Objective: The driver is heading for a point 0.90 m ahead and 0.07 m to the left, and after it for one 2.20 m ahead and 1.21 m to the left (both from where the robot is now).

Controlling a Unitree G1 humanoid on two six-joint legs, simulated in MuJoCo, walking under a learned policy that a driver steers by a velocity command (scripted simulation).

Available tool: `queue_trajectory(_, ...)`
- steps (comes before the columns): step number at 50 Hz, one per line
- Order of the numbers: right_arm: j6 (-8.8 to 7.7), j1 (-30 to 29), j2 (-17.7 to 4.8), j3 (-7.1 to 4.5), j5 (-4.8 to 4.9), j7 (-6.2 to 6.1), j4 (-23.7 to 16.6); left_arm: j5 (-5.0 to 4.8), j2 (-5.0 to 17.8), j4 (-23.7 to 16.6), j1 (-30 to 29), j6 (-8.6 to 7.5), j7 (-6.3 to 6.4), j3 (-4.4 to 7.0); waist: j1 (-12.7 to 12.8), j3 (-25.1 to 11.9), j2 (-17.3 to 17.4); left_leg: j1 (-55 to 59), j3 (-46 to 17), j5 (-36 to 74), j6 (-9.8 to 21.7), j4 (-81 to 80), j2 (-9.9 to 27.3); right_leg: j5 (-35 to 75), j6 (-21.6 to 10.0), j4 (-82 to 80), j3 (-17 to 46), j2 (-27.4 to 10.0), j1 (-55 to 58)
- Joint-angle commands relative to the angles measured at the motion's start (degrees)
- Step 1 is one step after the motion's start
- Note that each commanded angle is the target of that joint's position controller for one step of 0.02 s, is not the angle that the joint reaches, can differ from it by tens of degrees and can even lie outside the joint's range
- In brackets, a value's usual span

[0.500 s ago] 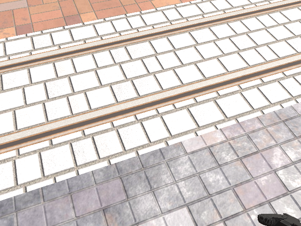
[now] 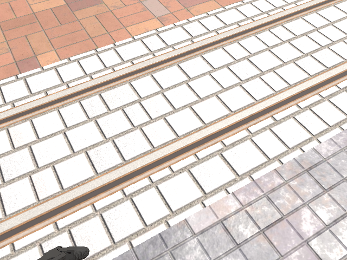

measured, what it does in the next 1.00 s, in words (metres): walks ahead: right foot, then left foot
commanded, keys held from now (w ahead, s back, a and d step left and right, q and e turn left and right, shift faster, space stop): w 1.00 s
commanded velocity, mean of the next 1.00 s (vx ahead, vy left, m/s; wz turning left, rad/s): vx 0.50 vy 0.00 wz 0.00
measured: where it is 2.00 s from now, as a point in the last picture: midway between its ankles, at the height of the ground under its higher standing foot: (144, 117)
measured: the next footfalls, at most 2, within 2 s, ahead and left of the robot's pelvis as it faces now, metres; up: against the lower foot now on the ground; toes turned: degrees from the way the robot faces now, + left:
right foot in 0.04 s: +0.19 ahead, -0.12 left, +0.00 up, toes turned -2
left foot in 0.56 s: +0.48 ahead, +0.13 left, +0.00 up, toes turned +2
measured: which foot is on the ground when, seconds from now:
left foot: down 0.00-0.04, up 0.06-0.54, down 0.56-1.00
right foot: up 0.00-0.02, down 0.04-0.58, up 0.60-1.00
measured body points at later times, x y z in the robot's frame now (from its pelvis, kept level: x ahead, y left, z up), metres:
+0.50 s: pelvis +0.27 +0.00 +0.01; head +0.30 +0.00 +0.46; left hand +0.26 +0.28 -0.13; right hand +0.49 -0.24 -0.09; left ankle +0.45 +0.13 -0.71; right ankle +0.15 -0.12 -0.73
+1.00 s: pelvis +0.54 +0.03 +0.01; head +0.57 +0.03 +0.46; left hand +0.74 +0.27 -0.09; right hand +0.53 -0.25 -0.12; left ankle +0.44 +0.13 -0.73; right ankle +0.74 -0.13 -0.69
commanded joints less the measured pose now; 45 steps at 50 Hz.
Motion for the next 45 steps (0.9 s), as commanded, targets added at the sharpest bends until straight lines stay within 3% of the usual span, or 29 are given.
queue_trajectory(1,0.42,-1.7,-9.6,-1.98,0.01,-0.58,-2.2,0.19,10.1,-0.1,10.1,-1.03,0.32,3.82,9.2,-6.4,5.9,-2.1,-3.9,49.3,6.4,16.1,13.3,-1.7,-3.8,-2.0,-2.5,2.8,17.1)
queue_trajectory(2,0.33,-1.4,-7.5,-0.95,-1.04,-0.71,-3.6,0.83,14.0,2.1,20.7,-0.88,0.95,5.0,12.7,-14.9,0.7,-14.0,-1.7,35.5,4.4,33.0,10.0,0.7,-7.5,0.5,7.7,-6.4,35.4)
queue_trajectory(3,-1.04,5.9,0.2,1.28,-1.15,0.02,-4.1,0.75,18.2,3.4,23.9,-0.54,0.91,5.88,9.0,-21.9,-14.5,-37.9,-1.8,-3.9,0.4,53.2,-1.2,-10.1,-17.2,-5.0,35.2,-19.3,55.0)
queue_trajectory(4,-2.4,2.6,-5.5,0.09,0.04,0.41,-3.2,0.01,12.4,3.2,23.8,-0.4,0.94,4.36,11.5,-21.7,-10.0,-44.9,-9.5,-12.5,0.9,60.3,0.5,-18.1,-16.7,-10.3,41.1,-19.2,54.6)
queue_trajectory(5,-3.3,-3.0,-8.6,-0.83,1.56,0.74,-5.1,0.13,10.4,2.5,19.1,-0.47,1.19,3.6,10.9,-12.5,-7.4,-48.8,-8.7,-8.3,1.7,61.3,3.5,-17.3,-14.0,-11.7,32.7,-17.3,47.1)
queue_trajectory(6,-3.61,-6.3,-8.2,-0.73,1.53,0.51,-5.8,0.48,9.3,1.7,15.0,-0.48,1.3,3.24,9.3,-7.8,-2.9,-47.4,-7.0,-2.9,1.8,58.7,6.6,-12.8,-12.4,-13.1,26.1,-15.0,38.9)
queue_trajectory(7,-3.44,-7.9,-7.6,-0.98,0.61,0.26,-6.0,0.88,7.7,1.5,12.2,-0.58,1.16,2.81,7.7,-4.0,-1.2,-45.3,-6.4,0.4,1.4,55.0,8.3,-7.5,-11.7,-15.0,21.5,-13.0,31.7)
queue_trajectory(8,-2.83,-6.8,-7.0,-1.18,0.16,0.2,-5.6,1.46,6.4,1.4,10.8,-0.84,1.08,2.34,5.7,-3.2,-2.2,-41.5,-6.8,2.8,1.3,52.8,9.7,-4.1,-11.0,-16.6,18.2,-11.4,27.3)
queue_trajectory(11,-1.04,-5.8,-3.9,-0.74,-0.28,-0.04,-5.4,0.92,7.4,2.5,11.1,-1.57,0.99,2.65,3.8,-1.7,-2.3,-39.0,-6.0,5.5,-0.2,47.3,10.7,0.5,-11.9,-20.6,13.1,-10.5,21.8)
queue_trajectory(14,-0.77,-11.5,-3.6,-0.63,-0.85,-0.09,-7.2,0.84,9.2,4.0,13.1,-1.45,1.78,3.14,4.8,0.5,-1.3,-42.7,-5.5,14.4,-1.6,37.7,10.9,2.3,-11.6,-22.5,9.2,-9.6,21.9)
queue_trajectory(18,-1.38,-19.3,-2.3,0.0,-0.55,0.68,-9.0,0.27,10.1,5.8,16.3,-0.97,2.45,3.23,7.4,2.0,-1.3,-39.6,-3.2,25.7,-1.7,23.8,8.5,1.8,-9.3,-23.0,4.1,-7.3,22.2)
queue_trajectory(23,-1.91,-25.9,-3.2,0.14,0.08,2.04,-11.5,-0.38,10.8,8.9,20.5,0.24,2.75,3.59,8.9,3.6,-1.6,-40.6,-3.6,23.4,0.0,16.5,7.2,2.1,-8.4,-19.6,4.8,-11.1,31.0)
queue_trajectory(26,-2.35,-22.2,-5.5,-0.67,0.06,2.56,-11.0,-0.49,12.0,9.2,19.2,1.15,3.12,4.06,5.7,1.2,-3.0,-34.1,-2.1,17.1,2.4,14.5,5.3,12.9,-6.8,-13.6,4.9,-12.3,34.7)
queue_trajectory(27,-2.39,-16.2,-7.0,-1.64,-0.13,2.39,-9.2,-0.5,11.7,9.1,18.0,1.51,3.21,3.94,2.3,-2.2,-2.8,-25.6,-0.3,16.9,3.6,13.2,3.4,21.5,-5.6,-6.5,3.1,-10.4,33.9)
queue_trajectory(28,-2.35,-6.5,-10.0,-3.11,-0.39,1.9,-6.2,-0.01,9.9,8.7,18.4,1.72,3.33,3.2,-1.4,-8.8,-1.1,-11.2,-1.5,17.9,5.6,14.3,4.6,21.0,-3.9,5.6,0.7,-7.1,28.3)
queue_trajectory(29,-2.14,1.4,-15.9,-4.5,-1.54,1.45,-4.8,0.92,4.9,7.0,23.3,1.08,3.02,1.46,-1.2,-18.3,9.8,11.5,-22.2,14.9,13.0,14.5,18.8,1.9,-0.2,27.6,-2.5,-0.4,8.5)
queue_trajectory(30,-1.76,3.2,-14.1,-4.04,-0.44,1.71,-3.9,0.51,2.6,7.9,24.6,-0.18,2.73,0.65,-1.1,-22.9,18.5,18.8,-42.8,4.7,18.4,4.9,24.9,-31.6,1.5,40.6,2.4,6.4,-5.2)
queue_trajectory(31,-1.9,-0.1,-10.3,-2.68,-0.06,1.78,-4.5,-1.0,8.8,7.0,20.1,-1.31,2.35,2.19,-1.6,-16.1,13.2,13.8,-38.9,-1.0,15.7,3.0,23.1,-31.1,0.3,45.9,7.0,2.6,-11.4)
queue_trajectory(32,-1.98,-4.3,-8.4,-2.14,-0.43,1.6,-5.5,-1.89,9.7,5.6,15.5,-1.93,2.24,2.38,-0.6,-9.8,10.2,6.3,-31.2,0.5,13.5,2.1,21.1,-26.2,-0.7,45.2,5.6,-0.4,-12.8)
queue_trajectory(33,-2.11,-8.1,-7.0,-1.68,-0.91,1.67,-6.1,-1.4,9.2,5.4,13.4,-1.96,2.53,2.45,1.1,-5.2,6.5,-1.8,-25.4,5.2,12.5,0.1,18.9,-21.3,-0.6,41.6,4.3,-2.9,-11.1)
queue_trajectory(34,-2.42,-10.5,-5.1,-1.16,-1.37,1.74,-6.4,-0.61,9.0,5.6,13.2,-1.45,2.84,2.88,2.8,-3.1,6.5,-7.3,-21.3,9.5,11.5,-1.6,16.9,-18.0,-0.5,37.9,4.6,-4.7,-7.9)
queue_trajectory(36,-2.77,-11.4,-4.7,-1.03,-1.55,1.89,-6.0,-0.17,6.6,6.4,15.3,-0.11,2.89,2.7,5.0,-2.4,7.3,-12.7,-17.4,13.9,11.8,-4.6,15.5,-15.2,0.2,34.8,4.5,-5.7,-3.1)
queue_trajectory(38,-3.17,-10.3,-6.2,-1.38,-1.27,1.6,-5.0,0.13,5.6,5.8,13.8,0.71,3.06,2.62,5.4,-1.0,6.1,-14.3,-14.3,17.6,12.6,-6.6,15.3,-12.0,1.3,30.9,4.0,-6.1,-4.4)
queue_trajectory(41,-2.93,-7.7,-7.4,-1.66,-1.11,0.7,-3.5,0.64,5.4,4.1,8.3,0.73,3.0,2.64,4.3,0.7,4.7,-12.7,-10.7,21.1,12.2,-7.9,14.5,-2.9,2.7,21.3,3.7,-6.0,-8.2)
queue_trajectory(45,-2.53,-4.2,-7.9,-1.64,-0.49,0.04,-1.7,0.31,3.8,2.3,0.7,0.13,2.22,1.92,1.8,2.4,4.9,-12.0,-5.9,21.1,10.3,-8.4,12.4,6.9,2.8,8.4,1.2,-3.7,-5.2)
